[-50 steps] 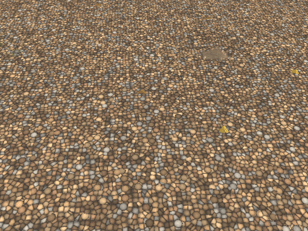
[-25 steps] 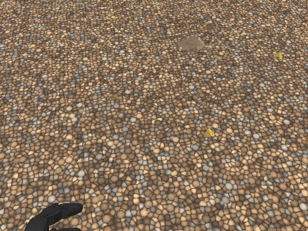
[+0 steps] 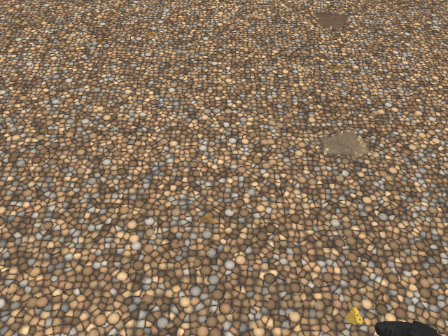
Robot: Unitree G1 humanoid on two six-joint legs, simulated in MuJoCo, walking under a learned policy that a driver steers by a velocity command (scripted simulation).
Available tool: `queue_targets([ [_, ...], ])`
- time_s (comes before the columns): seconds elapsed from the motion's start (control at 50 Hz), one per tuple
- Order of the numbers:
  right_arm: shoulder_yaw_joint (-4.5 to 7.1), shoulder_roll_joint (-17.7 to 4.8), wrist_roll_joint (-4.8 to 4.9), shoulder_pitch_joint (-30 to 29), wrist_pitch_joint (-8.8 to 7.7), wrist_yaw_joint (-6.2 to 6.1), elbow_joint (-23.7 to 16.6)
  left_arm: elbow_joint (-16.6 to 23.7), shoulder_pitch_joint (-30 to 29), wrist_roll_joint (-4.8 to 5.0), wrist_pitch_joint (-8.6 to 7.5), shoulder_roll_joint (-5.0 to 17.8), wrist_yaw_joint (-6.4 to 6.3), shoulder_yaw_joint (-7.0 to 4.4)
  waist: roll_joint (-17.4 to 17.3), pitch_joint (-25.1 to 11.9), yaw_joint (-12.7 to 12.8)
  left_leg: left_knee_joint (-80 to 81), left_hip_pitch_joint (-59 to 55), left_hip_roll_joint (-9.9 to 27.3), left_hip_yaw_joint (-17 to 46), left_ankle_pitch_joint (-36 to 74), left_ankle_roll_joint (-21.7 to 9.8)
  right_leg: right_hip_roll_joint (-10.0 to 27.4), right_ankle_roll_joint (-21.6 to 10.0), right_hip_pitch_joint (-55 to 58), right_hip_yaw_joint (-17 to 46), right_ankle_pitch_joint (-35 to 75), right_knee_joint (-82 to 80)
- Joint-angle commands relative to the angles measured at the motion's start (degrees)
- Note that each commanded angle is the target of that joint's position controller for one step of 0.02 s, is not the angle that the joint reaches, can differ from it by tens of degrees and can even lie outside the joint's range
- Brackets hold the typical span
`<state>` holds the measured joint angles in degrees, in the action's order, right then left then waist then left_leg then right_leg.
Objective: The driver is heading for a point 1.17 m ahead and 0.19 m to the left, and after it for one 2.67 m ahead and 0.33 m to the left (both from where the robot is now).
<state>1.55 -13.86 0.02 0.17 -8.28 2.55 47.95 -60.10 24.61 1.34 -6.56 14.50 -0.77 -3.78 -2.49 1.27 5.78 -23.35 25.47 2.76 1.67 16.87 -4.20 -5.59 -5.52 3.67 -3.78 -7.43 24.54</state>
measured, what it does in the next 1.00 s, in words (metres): goes down, turning left: right foot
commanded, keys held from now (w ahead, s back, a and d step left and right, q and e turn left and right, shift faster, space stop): w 0.34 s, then w+q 0.66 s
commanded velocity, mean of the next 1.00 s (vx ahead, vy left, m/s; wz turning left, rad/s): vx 0.50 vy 0.00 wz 0.26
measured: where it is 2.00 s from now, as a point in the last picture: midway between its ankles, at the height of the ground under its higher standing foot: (206, 191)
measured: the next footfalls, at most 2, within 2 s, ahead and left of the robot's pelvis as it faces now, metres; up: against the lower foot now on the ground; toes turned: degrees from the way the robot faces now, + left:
right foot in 0.48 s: +0.36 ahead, -0.16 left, +0.00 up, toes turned +1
left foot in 1.02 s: +0.61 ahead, +0.12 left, +0.00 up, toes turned +23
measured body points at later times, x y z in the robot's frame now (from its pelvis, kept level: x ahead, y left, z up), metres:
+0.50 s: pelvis +0.24 -0.05 -0.02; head +0.25 -0.07 +0.43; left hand +0.43 +0.21 -0.11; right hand +0.22 -0.33 -0.17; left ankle +0.16 +0.10 -0.75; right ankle +0.32 -0.16 -0.76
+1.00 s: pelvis +0.47 -0.02 -0.03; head +0.50 -0.01 +0.41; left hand +0.36 +0.23 -0.17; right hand +0.75 -0.17 -0.13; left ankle +0.58 +0.11 -0.74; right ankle +0.32 -0.17 -0.75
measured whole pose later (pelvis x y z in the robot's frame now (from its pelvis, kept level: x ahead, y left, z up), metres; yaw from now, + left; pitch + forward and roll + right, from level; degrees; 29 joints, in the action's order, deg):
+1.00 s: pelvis +0.47 -0.02 -0.03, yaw +18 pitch +2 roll -1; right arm 3.5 -13.1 1.4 2.0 -1.8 4.0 42.5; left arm -57.5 20.9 0.4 -2.9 15.0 -1.7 -3.4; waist -0.7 1.4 4.2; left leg -36.2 32.7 1.4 -4.8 -6.7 -6.1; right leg 2.5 1.9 7.1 -17.2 -25.6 18.4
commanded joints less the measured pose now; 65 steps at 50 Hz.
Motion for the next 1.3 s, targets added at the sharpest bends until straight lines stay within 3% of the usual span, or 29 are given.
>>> queue_targets([
  [0.02, 3.05, -8.52, -0.51, 16.49, -0.18, -0.08, 3.85, 3.26, -3.47, -1.43, 0.61, 5.63, 0.37, -0.5, -3.23, -4.12, -11.42, 0.56, -22.58, -0.36, -0.99, 1.71, -2.07, 9.4, -1.53, -13.95, 5.75, 14.09, 17.97],
  [0.04, 3.08, -11.14, -1.43, 23.16, 0.22, -0.06, 5.06, 3.14, 2.05, -1.88, 0.5, -0.61, 1.18, 1.57, -16.27, -12.09, -10.99, -6.53, -44.61, 13.32, 13.56, 15.89, -11.0, 1.9, 2.31, -33.48, 3.82, -22.37, 41.87],
  [0.06, 1.99, -8.58, -0.72, 24.36, 1.26, -0.05, 4.29, 2.13, 6.57, -1.21, 0.01, 1.87, 1.05, 1.68, -11.67, -16.36, -10.59, -9.33, -49.16, 15.79, 19.62, 19.88, -12.6, 2.33, 2.17, -39.94, 12.2, -29.76, 50.05],
  [0.08, 3.66, -12.03, 0.95, 25.4, 1.92, -0.31, 5.58, 3.44, 5.18, 1.57, -0.26, 4.4, 1.22, 1.17, -11.66, -18.13, -10.99, -3.51, -49.26, 19.95, 27.55, -5.72, -16.95, 3.98, 2.77, -47.37, 11.67, -26.23, 55.15],
  [0.1, 3.38, -10.82, 1.16, 20.95, 2.22, -0.71, 3.88, 5.95, -1.91, 2.01, -0.18, 7.34, 0.67, 0.57, -2.73, -13.98, -10.66, 2.65, -41.82, 18.36, 30.09, -21.99, -15.39, 7.63, 3.37, -49.9, 9.01, -20.38, 54.18],
  [0.14, 2.06, -8.52, -0.44, 12.61, 2.16, -0.95, 1.7, 7.4, -6.46, 0.36, 1.31, 7.31, 0.18, -0.04, 2.6, -7.33, -7.14, 8.13, -23.62, 17.48, 28.66, -24.4, -14.17, 11.43, 4.86, -44.7, 8.88, -14.41, 50.76],
  [0.18, 1.82, -7.43, -0.79, 9.68, 2.07, -0.93, 1.67, 7.02, -5.83, -0.78, 2.6, 4.13, 0.22, 0.28, 0.32, -3.73, -4.48, 12.19, -12.65, 13.63, 22.43, -29.0, -11.92, 13.73, 5.26, -38.94, 9.42, -13.36, 41.53],
  [0.28, 3.34, -10.73, 0.24, 13.81, 2.23, -2.46, 3.42, 8.73, -14.63, -1.44, 2.18, 2.14, 0.29, 1.23, -0.84, -2.5, -6.8, 15.78, -8.15, 8.63, 9.23, -23.91, -9.18, 11.95, 4.87, -32.21, 5.37, -0.21, 18.69],
  [0.38, 3.6, -10.38, 1.78, 18.81, 3.18, -2.59, 6.27, 10.86, -22.46, -0.62, 1.64, 4.26, 1.03, 1.12, -1.23, -0.94, -8.64, 14.13, -12.54, 9.44, 8.94, -27.48, -7.54, 9.53, 4.87, -29.64, 4.81, 4.22, 8.37],
  [0.46, 3.08, -8.65, 1.67, 18.06, 4.27, -2.86, 6.26, 8.19, -13.11, -0.47, 0.83, 7.88, 0.89, -0.6, -0.98, -3.26, -2.49, 3.63, -8.5, 6.57, 9.32, -31.19, -3.67, 8.92, 3.02, -13.51, 4.57, -0.39, 2.5],
  [0.48, 1.84, -4.76, 0.93, 17.46, 4.2, -2.75, 5.28, 6.53, -4.8, -1.06, 0.69, 11.83, 0.33, -1.9, 5.43, -7.64, 0.93, -12.09, -1.27, 1.3, 4.51, -33.46, -0.93, 16.88, 0.16, -2.16, 13.47, -5.0, -0.45],
  [0.5, 0.6, -0.35, 0.74, 21.07, 3.08, -2.82, 3.26, 5.8, 0.0, -1.28, 1.48, 18.29, 0.26, -3.35, 21.08, -12.55, 0.14, -31.11, 15.43, -5.38, -2.63, -47.02, 2.03, 29.46, -6.41, 11.3, 32.89, -13.76, -6.44],
  [0.52, 1.86, -5.62, 1.54, 20.14, 2.46, -2.99, 3.6, 5.65, 0.88, -1.56, 1.2, 14.43, 0.6, -2.47, 16.98, -11.77, 1.34, -41.43, 21.29, -3.74, 3.62, -49.54, 1.82, 30.3, -8.24, 9.02, 41.12, -24.8, -10.01],
  [0.54, 2.83, -8.72, 2.41, 17.95, 2.42, -3.01, 3.13, 6.78, -3.09, -1.48, 0.64, 11.04, 0.86, -1.38, 12.89, -6.73, 0.11, -44.81, 23.77, -1.29, 5.67, -44.52, 0.72, 28.26, -5.97, 4.25, 35.23, -25.5, -10.68],
  [0.58, 3.29, -7.68, 1.98, 17.39, 3.36, -3.51, 3.56, 8.5, -11.37, -1.28, 0.16, 6.83, 1.3, -0.06, 10.4, -2.08, -3.31, -42.66, 21.25, 1.86, 5.38, -35.24, 0.98, 23.66, -2.96, -4.17, 23.56, -15.15, -13.12],
  [0.62, 3.45, -5.84, 1.67, 17.29, 4.39, -3.35, 3.19, 8.25, -13.45, -1.96, -0.04, 5.61, 1.25, 0.22, 10.46, -0.85, -5.21, -39.69, 16.51, 3.46, 4.99, -29.65, 1.55, 21.19, -1.59, -8.94, 15.16, -4.69, -15.38],
  [0.74, 3.54, -3.45, 1.49, 11.98, 5.35, -2.15, -0.42, 6.21, -9.61, -2.71, 0.09, 7.36, -0.2, -0.41, 6.33, 0.0, -4.92, -30.49, 19.32, 3.12, 4.89, -17.6, 3.04, 20.84, -2.9, -7.23, 3.21, 11.3, -16.68],
  [0.9, 2.15, -1.56, 1.29, -1.84, 5.65, 0.71, -7.88, 4.49, -3.49, -1.37, 2.1, 9.46, -0.86, -1.05, 4.81, 4.91, -1.13, -15.05, 18.62, 2.06, -3.41, -16.6, 0.78, 22.57, -1.87, 1.21, -6.16, 19.25, -14.36],
  [0.96, 2.9, -3.27, 1.31, -1.26, 5.82, 1.65, -9.74, 5.3, -4.58, -0.77, 3.17, 11.67, -1.16, -1.72, 7.34, 2.45, -3.67, -13.49, 10.57, -1.93, -8.34, -24.41, -1.88, 22.96, -0.68, 3.57, -9.06, 42.45, -6.34],
  [1.0, 4.85, -6.92, 1.61, 7.95, 6.05, 1.64, -8.34, 6.03, -5.74, -0.59, 3.98, 13.38, -1.65, -2.3, 9.36, -3.38, -9.39, -12.56, -2.9, -6.06, -10.3, -28.37, -4.67, 22.53, 0.34, 2.25, -9.99, 56.52, 7.91],
  [1.02, 6.83, -10.45, 1.67, 17.24, 6.21, 0.82, -5.97, 6.58, -6.77, -0.41, 3.98, 13.15, -1.68, -2.19, 7.6, -7.94, -14.43, -7.17, -17.83, -7.27, -8.31, -24.19, -7.14, 20.28, 2.31, -4.75, -10.75, 50.26, 20.73],
  [1.04, 8.27, -15.68, 1.64, 23.54, 6.89, -0.85, -4.2, 8.17, -5.28, -2.31, 3.04, 9.3, -1.23, -1.05, -2.97, -12.91, -14.39, -7.23, -35.59, 4.19, 9.11, -22.15, -10.88, 16.13, 4.65, -22.41, -10.22, 13.78, 39.61],
  [1.06, 8.17, -18.75, 1.35, 20.87, 6.15, -0.81, -6.12, 11.44, -2.4, -1.79, 0.54, 3.37, -0.04, 0.93, -11.52, -20.06, -8.9, 2.31, -49.92, 17.29, 43.63, -31.41, -22.94, 3.53, 6.98, -43.78, 0.18, -26.23, 57.22],
  [1.08, 6.68, -13.69, 0.73, 22.79, 5.65, -0.66, -5.81, 13.0, -10.83, 0.35, -1.87, 8.86, 0.83, -0.45, -3.03, -18.97, -13.16, 6.9, -48.55, 16.33, 41.69, -31.64, -19.6, 6.44, 5.33, -49.82, 9.32, -23.63, 58.82],
  [1.1, 5.99, -11.23, 0.63, 20.37, 4.95, -0.72, -5.64, 14.66, -14.26, 1.57, -2.78, 9.14, 1.07, -0.61, -1.94, -11.67, -11.94, 7.1, -41.61, 14.17, 32.53, -27.91, -16.99, 8.82, 3.86, -51.73, 8.75, -18.33, 55.27],
  [1.12, 5.41, -9.45, 0.95, 15.91, 4.49, -0.62, -6.44, 13.87, -13.8, 0.7, -2.87, 8.45, 0.62, -0.62, 3.25, -6.99, -8.64, 7.75, -32.02, 11.22, 25.55, -22.56, -14.84, 11.32, 3.9, -48.3, 8.63, -14.3, 49.81],
  [1.16, 4.46, -7.0, 0.33, 11.03, 4.26, -0.99, -8.08, 13.26, -11.37, -0.91, -1.3, 9.07, 0.36, -1.54, 2.0, -4.14, -4.78, 9.72, -20.16, 7.73, 18.88, -15.74, -13.08, 13.72, 5.15, -40.48, 8.85, -10.92, 43.06],
  [1.2, 4.43, -7.55, 0.43, 11.1, 3.99, -1.54, -7.96, 13.49, -10.47, -1.58, 0.2, 7.47, 0.43, -1.47, 1.61, -3.51, -3.64, 11.29, -14.96, 6.88, 15.25, -10.95, -13.33, 13.91, 7.07, -38.21, 7.3, -8.79, 38.49],
  [1.3, 4.35, -8.75, 0.26, 15.65, 3.79, -2.79, -5.61, 15.54, -18.77, -1.57, 0.66, 4.71, 0.86, -0.1, -1.02, -1.13, -7.19, 12.94, -13.1, 3.62, 5.74, -8.94, -9.57, 12.78, 7.97, -38.22, 4.65, 10.21, 19.0],
])
Velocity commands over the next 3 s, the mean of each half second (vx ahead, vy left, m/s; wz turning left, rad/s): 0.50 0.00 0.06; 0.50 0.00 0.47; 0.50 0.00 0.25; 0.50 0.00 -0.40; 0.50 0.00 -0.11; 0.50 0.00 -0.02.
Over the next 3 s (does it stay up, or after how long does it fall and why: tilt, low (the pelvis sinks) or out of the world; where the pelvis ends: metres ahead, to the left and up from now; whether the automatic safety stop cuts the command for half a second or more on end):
stays up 1.58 0.22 -0.02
